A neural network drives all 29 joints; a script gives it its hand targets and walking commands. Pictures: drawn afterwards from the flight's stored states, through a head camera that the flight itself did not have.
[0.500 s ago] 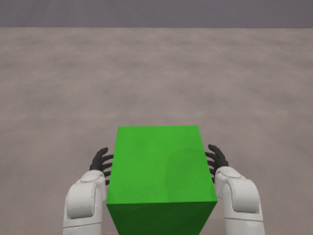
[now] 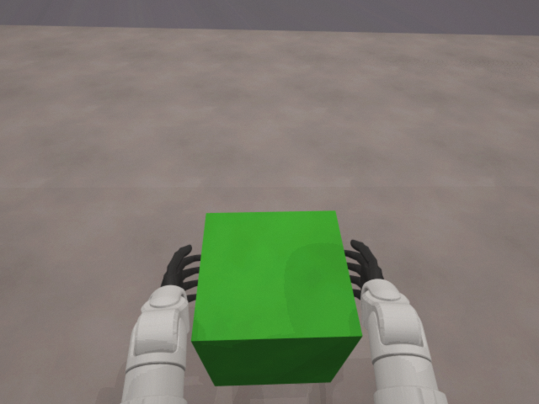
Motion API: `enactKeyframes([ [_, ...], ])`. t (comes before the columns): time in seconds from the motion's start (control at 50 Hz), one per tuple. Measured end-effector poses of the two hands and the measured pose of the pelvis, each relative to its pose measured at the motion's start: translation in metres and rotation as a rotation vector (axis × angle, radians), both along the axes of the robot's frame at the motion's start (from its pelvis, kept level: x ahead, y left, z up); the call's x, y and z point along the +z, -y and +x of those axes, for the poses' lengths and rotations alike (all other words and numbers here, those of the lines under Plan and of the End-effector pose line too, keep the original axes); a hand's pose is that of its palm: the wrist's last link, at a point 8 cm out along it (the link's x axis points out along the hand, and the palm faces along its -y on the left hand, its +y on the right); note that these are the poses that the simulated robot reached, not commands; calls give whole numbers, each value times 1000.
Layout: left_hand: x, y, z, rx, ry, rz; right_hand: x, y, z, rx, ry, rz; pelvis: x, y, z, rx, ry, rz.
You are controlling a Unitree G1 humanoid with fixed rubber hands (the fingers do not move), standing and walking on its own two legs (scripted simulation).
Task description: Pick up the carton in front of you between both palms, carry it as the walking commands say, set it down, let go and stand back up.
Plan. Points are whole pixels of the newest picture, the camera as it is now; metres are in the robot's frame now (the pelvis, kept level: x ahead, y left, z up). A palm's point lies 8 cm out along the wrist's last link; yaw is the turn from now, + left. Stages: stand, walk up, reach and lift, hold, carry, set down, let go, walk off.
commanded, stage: carry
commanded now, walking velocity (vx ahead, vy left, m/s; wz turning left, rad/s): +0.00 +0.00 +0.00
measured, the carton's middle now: (272, 302) +0.31 +0.00 -0.03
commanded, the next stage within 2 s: hold in 0.36 s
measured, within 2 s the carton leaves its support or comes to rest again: neither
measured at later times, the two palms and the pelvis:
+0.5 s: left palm (168, 301) +0.28 +0.15 +0.04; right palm (370, 292) +0.29 -0.15 +0.05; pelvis +0.00 +0.00 +0.01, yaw +1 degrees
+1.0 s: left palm (188, 289) +0.31 +0.13 +0.02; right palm (378, 290) +0.30 -0.17 +0.03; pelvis -0.03 -0.01 -0.01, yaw -2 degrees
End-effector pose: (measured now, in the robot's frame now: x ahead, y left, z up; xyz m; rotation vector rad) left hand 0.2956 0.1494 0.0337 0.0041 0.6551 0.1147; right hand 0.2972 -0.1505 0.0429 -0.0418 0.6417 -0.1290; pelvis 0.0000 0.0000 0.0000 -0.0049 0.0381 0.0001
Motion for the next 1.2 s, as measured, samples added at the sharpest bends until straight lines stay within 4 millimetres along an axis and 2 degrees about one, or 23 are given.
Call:
enactKeyframes([
  [0.36, 4, -4, -4, -1, -1, 9, 3, -4, -2, 6, -1, 2, -1, -3, 3, 3, -1, 0],
  [0.5, 5, -4, -15, 1, -14, 16, 4, -5, -11, 24, -15, -11, 7, -1, -2, 16, 122, 6],
  [0.74, 5, -6, -30, 25, -5, 12, 6, -7, -18, 44, -6, -5, 6, 4, -15, 30, 206, 9],
  [0.84, 2, -2, -21, 32, -12, -22, 3, -2, -14, 5, -12, 27, 2, 4, -21, -3, 224, 3],
  [0.94, -4, 8, 0, 22, -14, -65, -4, 9, -5, -50, -13, 52, -4, 5, -26, -32, 232, 2],
  [1.06, -27, 23, 25, -22, -37, -48, -29, 23, 9, -73, -36, 33, -13, 7, -29, -46, 164, 2],
  [1.12, -52, 26, 32, -38, -47, -31, -52, 26, 16, -65, -48, 14, -19, 9, -32, -49, 85, 4],
  [1.2, -94, 25, 39, -45, -47, -11, -94, 25, 25, -45, -49, -3, -31, 11, -38, -50, -39, 9],
])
